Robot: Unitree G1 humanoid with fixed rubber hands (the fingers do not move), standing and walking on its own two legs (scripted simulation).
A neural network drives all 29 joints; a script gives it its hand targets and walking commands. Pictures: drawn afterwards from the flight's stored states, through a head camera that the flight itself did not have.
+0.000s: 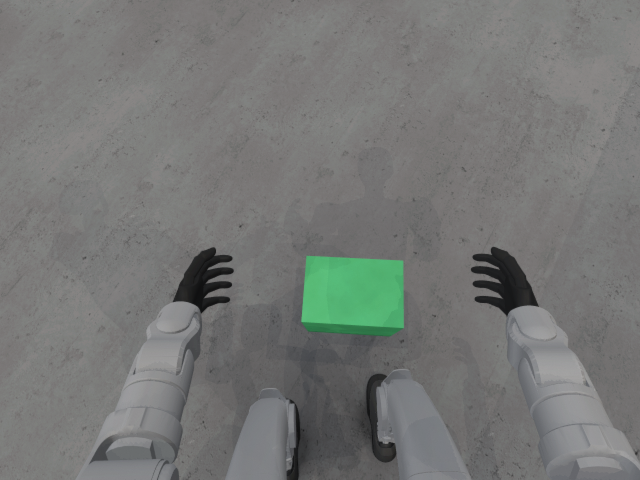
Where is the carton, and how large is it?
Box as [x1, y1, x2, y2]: [301, 256, 403, 336]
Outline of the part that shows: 306,256 301,321 308,331 389,336 403,327 402,261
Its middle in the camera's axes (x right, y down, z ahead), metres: +0.08 +0.16 +0.98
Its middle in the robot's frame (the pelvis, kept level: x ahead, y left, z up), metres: +0.42 -0.05 -0.58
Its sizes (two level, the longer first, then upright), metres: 0.228 0.155 0.227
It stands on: the floor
